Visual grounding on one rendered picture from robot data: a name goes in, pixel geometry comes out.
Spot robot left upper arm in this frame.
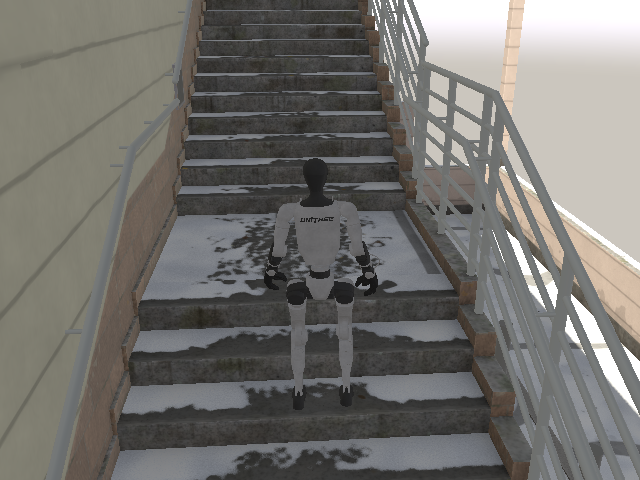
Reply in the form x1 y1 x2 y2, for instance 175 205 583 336
272 203 296 258

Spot robot right hand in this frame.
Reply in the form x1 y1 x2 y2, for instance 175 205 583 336
355 273 378 296

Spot robot right forearm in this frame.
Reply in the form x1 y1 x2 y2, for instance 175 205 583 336
355 241 376 279

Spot right robot foot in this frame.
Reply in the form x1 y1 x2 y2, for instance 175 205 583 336
339 385 354 407

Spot robot right upper arm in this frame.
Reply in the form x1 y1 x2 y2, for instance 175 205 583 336
337 201 365 257

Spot robot left hand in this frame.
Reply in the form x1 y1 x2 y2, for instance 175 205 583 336
264 271 287 290

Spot humanoid robot torso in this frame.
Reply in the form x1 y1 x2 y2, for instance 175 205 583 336
294 196 341 300

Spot robot left forearm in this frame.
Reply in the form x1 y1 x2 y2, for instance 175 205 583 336
266 242 283 276

